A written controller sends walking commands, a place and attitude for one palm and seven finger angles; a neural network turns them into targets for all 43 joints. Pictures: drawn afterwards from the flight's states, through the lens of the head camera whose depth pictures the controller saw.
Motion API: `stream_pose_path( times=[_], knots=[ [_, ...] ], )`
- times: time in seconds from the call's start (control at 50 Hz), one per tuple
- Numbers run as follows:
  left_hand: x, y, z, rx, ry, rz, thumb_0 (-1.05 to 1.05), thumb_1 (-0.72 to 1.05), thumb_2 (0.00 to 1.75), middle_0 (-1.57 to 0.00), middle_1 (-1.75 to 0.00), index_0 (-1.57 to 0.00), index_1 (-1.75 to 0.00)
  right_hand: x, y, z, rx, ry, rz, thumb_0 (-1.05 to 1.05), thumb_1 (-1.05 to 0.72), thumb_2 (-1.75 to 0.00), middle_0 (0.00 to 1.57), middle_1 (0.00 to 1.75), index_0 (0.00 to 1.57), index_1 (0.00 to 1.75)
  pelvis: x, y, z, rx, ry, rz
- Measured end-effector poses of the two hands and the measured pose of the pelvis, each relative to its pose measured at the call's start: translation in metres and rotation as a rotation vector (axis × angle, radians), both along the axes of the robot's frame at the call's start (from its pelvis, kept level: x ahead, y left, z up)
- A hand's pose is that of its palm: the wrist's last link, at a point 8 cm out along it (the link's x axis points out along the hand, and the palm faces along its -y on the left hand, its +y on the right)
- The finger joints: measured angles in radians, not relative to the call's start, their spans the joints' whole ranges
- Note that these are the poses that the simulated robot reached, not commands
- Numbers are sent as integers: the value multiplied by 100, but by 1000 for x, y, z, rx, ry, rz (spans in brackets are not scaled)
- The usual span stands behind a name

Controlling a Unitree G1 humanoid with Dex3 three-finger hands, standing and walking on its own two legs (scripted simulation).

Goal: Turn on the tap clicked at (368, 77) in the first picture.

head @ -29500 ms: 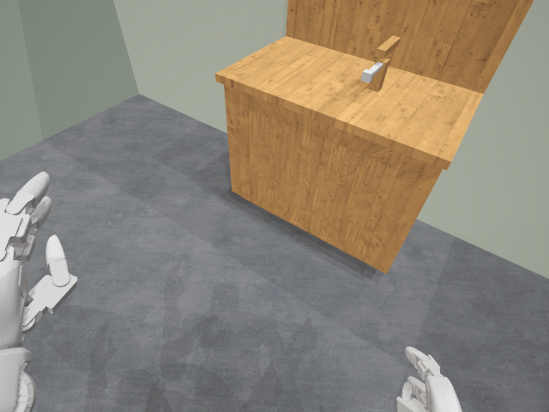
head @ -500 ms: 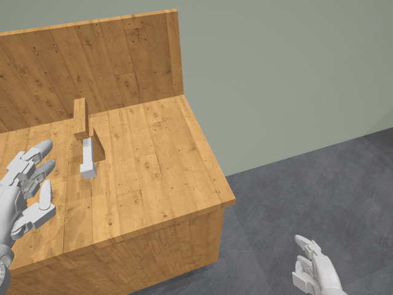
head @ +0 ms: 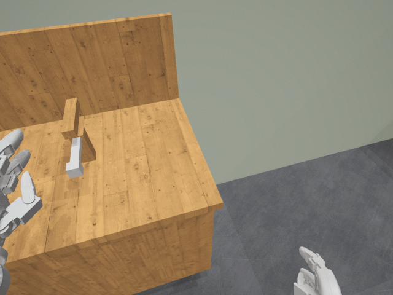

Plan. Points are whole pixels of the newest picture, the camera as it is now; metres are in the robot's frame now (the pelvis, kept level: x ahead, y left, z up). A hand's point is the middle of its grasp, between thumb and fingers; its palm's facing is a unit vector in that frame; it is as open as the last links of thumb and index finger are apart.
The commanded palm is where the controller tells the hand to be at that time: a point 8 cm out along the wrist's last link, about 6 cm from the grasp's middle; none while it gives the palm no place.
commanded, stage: turn the palm inward beside the body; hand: left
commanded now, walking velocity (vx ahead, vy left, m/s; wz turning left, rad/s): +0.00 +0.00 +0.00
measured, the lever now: (74, 169) +0.36 +0.32 +0.05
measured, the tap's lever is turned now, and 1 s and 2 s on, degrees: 0 0 0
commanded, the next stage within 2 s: reach beside the lever's end, fingers flat in 1.40 s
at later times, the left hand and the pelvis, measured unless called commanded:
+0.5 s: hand (25, 223) +0.18 +0.28 +0.15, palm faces +0.46 -0.87 -0.20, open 7.4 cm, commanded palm +0.13 +0.31 +0.16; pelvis +0.00 +0.03 +0.00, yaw +1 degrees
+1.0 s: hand (35, 236) +0.17 +0.26 +0.14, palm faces +0.51 -0.85 -0.14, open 7.4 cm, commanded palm +0.11 +0.30 +0.15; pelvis -0.01 +0.03 +0.01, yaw +2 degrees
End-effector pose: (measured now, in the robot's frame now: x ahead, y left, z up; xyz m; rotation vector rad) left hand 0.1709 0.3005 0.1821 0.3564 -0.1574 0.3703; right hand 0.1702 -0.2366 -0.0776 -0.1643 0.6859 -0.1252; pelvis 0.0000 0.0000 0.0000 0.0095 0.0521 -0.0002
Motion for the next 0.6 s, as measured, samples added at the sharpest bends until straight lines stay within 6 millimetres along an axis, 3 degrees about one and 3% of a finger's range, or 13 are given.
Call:
stream_pose_path(
  times=[0.12, 0.22, 0.3, 0.42, 0.6],
  knots=[
    [-16, 14, -11, -39, 48, 98, 2, 90, 90, -21, -31, -21, -30, 5, 0, 0, -31, -2, 13, 1, -90, -90, 20, 30, 20, 30, 3, 8, 0, -9, 7, 12],
    [-21, 8, -24, -87, 67, 73, 2, 90, 90, -21, -31, -21, -30, 11, 12, 4, -46, -34, 33, 1, -90, -90, 20, 30, 20, 30, 2, 16, 0, -11, 8, 21],
    [-21, 2, -21, -85, 24, 45, 2, 90, 90, -21, -31, -21, -30, 15, 27, 9, -38, -71, 58, 1, -90, -90, 20, 30, 20, 30, 1, 21, 0, -11, 4, 23],
    [-26, 8, -16, -106, 12, 75, 2, 90, 90, -21, -31, -21, -30, 19, 48, 13, -5, -103, 77, 1, -90, -90, 20, 30, 20, 30, 0, 28, 2, -14, -7, 21],
    [-36, 9, -35, -189, 97, 124, 2, 90, 90, -21, -31, -21, -30, 20, 61, 17, -15, -103, 105, 1, -90, -90, 20, 30, 20, 30, -5, 33, 4, -19, -24, 28]
  ],
)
